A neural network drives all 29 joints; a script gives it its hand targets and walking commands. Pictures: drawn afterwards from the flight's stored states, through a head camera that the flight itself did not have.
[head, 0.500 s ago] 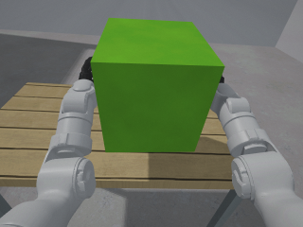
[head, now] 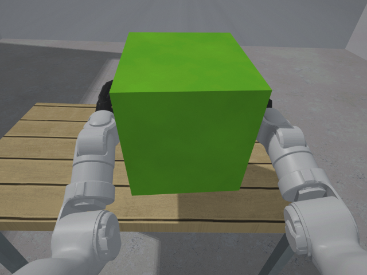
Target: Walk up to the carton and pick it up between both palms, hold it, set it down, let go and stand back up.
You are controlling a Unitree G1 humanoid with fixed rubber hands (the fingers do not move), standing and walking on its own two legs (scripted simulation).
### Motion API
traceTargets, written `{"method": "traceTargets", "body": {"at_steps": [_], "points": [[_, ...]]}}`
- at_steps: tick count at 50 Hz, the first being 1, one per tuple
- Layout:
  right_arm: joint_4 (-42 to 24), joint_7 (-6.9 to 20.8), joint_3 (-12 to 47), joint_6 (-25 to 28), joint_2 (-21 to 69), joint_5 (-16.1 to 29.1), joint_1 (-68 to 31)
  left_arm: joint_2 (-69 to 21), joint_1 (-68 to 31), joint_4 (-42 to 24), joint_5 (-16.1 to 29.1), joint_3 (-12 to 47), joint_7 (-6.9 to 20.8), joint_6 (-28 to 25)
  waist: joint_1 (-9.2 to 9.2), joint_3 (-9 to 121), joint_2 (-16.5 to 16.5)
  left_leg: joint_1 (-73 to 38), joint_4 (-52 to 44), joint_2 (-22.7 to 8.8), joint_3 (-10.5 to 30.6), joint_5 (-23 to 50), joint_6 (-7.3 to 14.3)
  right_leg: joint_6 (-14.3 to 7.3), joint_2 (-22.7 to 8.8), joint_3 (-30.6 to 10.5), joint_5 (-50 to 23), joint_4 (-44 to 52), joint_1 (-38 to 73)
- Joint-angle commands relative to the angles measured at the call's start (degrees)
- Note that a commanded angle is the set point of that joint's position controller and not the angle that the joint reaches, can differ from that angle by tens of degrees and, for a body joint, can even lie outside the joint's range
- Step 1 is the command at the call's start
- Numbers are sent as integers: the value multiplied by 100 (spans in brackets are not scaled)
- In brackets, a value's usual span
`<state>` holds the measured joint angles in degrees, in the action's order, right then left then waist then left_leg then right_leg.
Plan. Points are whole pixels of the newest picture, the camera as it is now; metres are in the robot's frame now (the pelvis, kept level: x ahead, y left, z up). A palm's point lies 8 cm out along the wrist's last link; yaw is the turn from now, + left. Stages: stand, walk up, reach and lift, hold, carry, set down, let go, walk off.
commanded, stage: set down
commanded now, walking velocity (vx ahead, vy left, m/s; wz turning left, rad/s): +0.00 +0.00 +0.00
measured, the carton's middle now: (183, 110) +0.42 +0.01 +0.20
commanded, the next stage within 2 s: none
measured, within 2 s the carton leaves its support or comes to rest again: rests again in 1.96 s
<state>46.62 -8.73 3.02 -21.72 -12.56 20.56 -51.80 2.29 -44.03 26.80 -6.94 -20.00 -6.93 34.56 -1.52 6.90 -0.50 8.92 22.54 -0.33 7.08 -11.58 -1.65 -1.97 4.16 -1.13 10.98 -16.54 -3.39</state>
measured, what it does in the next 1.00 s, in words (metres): stands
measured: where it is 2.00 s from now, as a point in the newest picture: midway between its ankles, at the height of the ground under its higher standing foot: outside the picture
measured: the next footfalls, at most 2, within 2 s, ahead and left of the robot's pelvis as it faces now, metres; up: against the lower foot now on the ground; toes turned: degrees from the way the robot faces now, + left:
none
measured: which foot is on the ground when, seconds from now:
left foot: down 0.00-1.00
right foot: down 0.00-1.00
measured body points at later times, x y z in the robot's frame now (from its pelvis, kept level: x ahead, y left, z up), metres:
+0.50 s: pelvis -0.01 -0.01 +0.00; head -0.05 -0.01 +0.45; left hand +0.39 +0.18 +0.18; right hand +0.42 -0.15 +0.19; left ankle +0.01 +0.14 -0.75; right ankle -0.02 -0.10 -0.75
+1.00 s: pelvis -0.01 -0.02 +0.00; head -0.03 -0.02 +0.45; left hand +0.40 +0.18 +0.15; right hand +0.44 -0.15 +0.16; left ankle +0.01 +0.14 -0.75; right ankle -0.02 -0.10 -0.75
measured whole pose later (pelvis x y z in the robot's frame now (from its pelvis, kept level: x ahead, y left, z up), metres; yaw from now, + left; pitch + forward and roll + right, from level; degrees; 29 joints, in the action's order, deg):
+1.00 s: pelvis -0.01 -0.02 +0.00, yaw -1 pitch +4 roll +0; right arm 63.7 -0.8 -8.2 -7.8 -10.4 6.3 -54.6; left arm 1.2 -47.4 44.3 -7.8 -21.9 -8.8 20.2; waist 4.0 8.1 -0.5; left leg 14.9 19.3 -1.4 6.1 -8.5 -3.0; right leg -3.2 4.5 0.0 9.6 -17.1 -11.3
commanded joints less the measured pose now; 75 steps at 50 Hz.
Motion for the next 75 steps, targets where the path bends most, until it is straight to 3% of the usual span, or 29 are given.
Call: {"method": "traceTargets", "body": {"at_steps": [1,2,3,7,8,12,17,20,23,26,28,29,34,37,39,40,44,47,49,50,54,59,60,62,65,68,69,72,75], "points": [[-1734,632,952,553,4050,174,-5573,-3529,-5350,-1017,695,2658,927,-492,3,2598,-136,-1166,-82,258,-371,1944,-134,562,-16,278,-2349,-14,305],[-1822,667,943,627,4036,117,-5658,-3529,-5258,-868,684,2605,926,-507,89,2763,-85,-1128,-76,268,-404,1912,-106,551,-26,275,-2233,18,334],[-1621,703,808,636,4009,23,-5627,-3529,-5331,-762,700,2587,914,-546,38,2670,-146,-1115,-116,245,-395,1806,-122,538,-42,270,-2129,30,268],[-1405,769,851,798,4137,-54,-5595,-3628,-5511,-926,714,2624,844,-762,37,2998,-162,-1229,-41,239,-370,2143,-166,586,-64,290,-2719,-100,509],[-1247,787,807,799,4083,-117,-5588,-3495,-5349,-608,603,2400,859,-761,135,2768,-17,-1051,-109,249,-409,1931,-98,621,-84,283,-2661,-88,523],[-1577,829,849,1032,4122,-203,-5950,-3556,-5232,-409,668,2392,841,-916,279,3216,125,-879,-94,257,-410,1981,-53,662,-100,286,-2987,-178,754],[-1191,897,609,1194,4058,-334,-5655,-3822,-5456,-582,755,2697,748,-1122,38,3287,-210,-1161,-43,213,-386,2234,-235,567,-74,358,-2867,-138,473],[-960,940,446,1223,4003,-512,-5671,-3686,-5422,-257,683,2457,750,-1163,143,3069,-55,-910,-161,224,-428,1780,-148,578,-131,343,-2364,-45,403],[-802,1023,234,1323,3951,-661,-5749,-3689,-5492,-60,670,2438,705,-1278,155,3171,-156,-869,-192,206,-461,1710,-184,533,-147,362,-2183,-52,355],[-680,1100,203,1376,3999,-767,-5771,-3601,-5465,55,593,2243,676,-1345,321,3198,19,-711,-246,191,-517,1686,-108,566,-164,350,-2262,-106,523],[-540,1156,163,1447,3997,-777,-5730,-3759,-5666,-143,672,2435,598,-1473,248,3392,-223,-867,-183,172,-497,1910,-211,544,-147,360,-2404,-151,405],[-509,1195,164,1476,3999,-782,-5774,-3734,-5705,-124,673,2387,557,-1506,329,3427,-182,-907,-159,170,-508,1965,-194,537,-134,375,-2289,-117,313],[-207,1249,-83,1559,3940,-1058,-5660,-3662,-5582,358,551,2169,545,-1606,353,3396,-95,-602,-274,177,-565,1594,-141,579,-223,327,-2293,-134,443],[-448,1294,30,1714,3975,-1008,-5826,-3818,-5713,92,680,2336,473,-1735,430,3867,-117,-749,-118,159,-560,2124,-218,552,-137,382,-2720,-223,490],[-139,1327,-27,1687,3864,-1031,-5665,-3746,-5539,344,534,2168,456,-1734,448,3511,-125,-735,-157,154,-580,2040,-216,547,-145,375,-2617,-182,405],[-275,1338,65,1734,3915,-1029,-5729,-3731,-5438,312,546,2113,455,-1745,562,3632,46,-717,-139,150,-607,2108,-155,572,-125,388,-2671,-200,430],[-271,1350,4,1807,3881,-1117,-5630,-3784,-5422,250,566,2209,456,-1829,444,3736,35,-737,-114,135,-588,2205,-211,587,-147,389,-2977,-236,460],[159,1424,-128,1791,3829,-1288,-5348,-3610,-5283,430,364,1891,468,-1876,554,3395,204,-539,-233,112,-649,2057,-154,600,-194,377,-2911,-242,509],[87,1433,-221,1855,3799,-1379,-5346,-3525,-5178,547,341,1822,488,-1889,547,3375,269,-364,-317,131,-697,1841,-114,644,-252,346,-3032,-248,646],[11,1434,-242,1922,3788,-1410,-5382,-3602,-5233,478,370,1946,476,-1925,502,3498,132,-403,-286,134,-679,1921,-182,647,-260,360,-3262,-289,602],[-130,1482,-52,2071,3855,-1407,-5390,-3582,-5132,435,309,1818,413,-2042,691,3856,300,-424,-190,122,-703,2230,-139,660,-230,386,-3723,-400,790],[85,1588,-329,2187,3732,-1573,-5261,-3704,-5332,204,328,2029,321,-2137,613,3936,11,-610,-165,55,-743,2368,-251,535,-187,439,-3199,-330,420],[-49,1599,-269,2225,3719,-1558,-5266,-3741,-5138,292,291,2035,311,-2111,704,4041,-47,-667,-105,56,-777,2511,-265,494,-193,432,-3181,-292,421],[-39,1602,-388,2227,3636,-1670,-5277,-3668,-5053,401,276,1992,305,-2113,665,3956,115,-529,-153,68,-791,2331,-244,523,-177,456,-3092,-271,403],[150,1673,-385,2287,3541,-1678,-5040,-3735,-4969,200,257,2120,239,-2189,632,4149,-15,-739,-36,34,-774,2838,-334,476,-108,514,-3417,-349,330],[158,1720,-413,2338,3448,-1778,-5019,-3679,-4731,371,173,1983,216,-2184,717,3982,75,-514,-90,43,-797,2634,-268,500,-168,464,-3411,-326,338],[129,1742,-397,2341,3453,-1813,-4976,-3593,-4658,426,135,1852,224,-2179,819,4015,166,-421,-136,36,-827,2502,-219,495,-190,437,-3314,-331,404],[126,1790,-507,2401,3498,-1956,-5015,-3540,-4731,416,154,1763,249,-2307,826,4045,388,-188,-181,49,-866,2393,-188,549,-201,438,-3473,-420,599],[123,1787,-567,2496,3469,-2055,-5000,-3565,-4666,473,95,1783,252,-2359,808,4117,379,-122,-181,50,-895,2424,-196,564,-238,430,-3751,-453,667]]}}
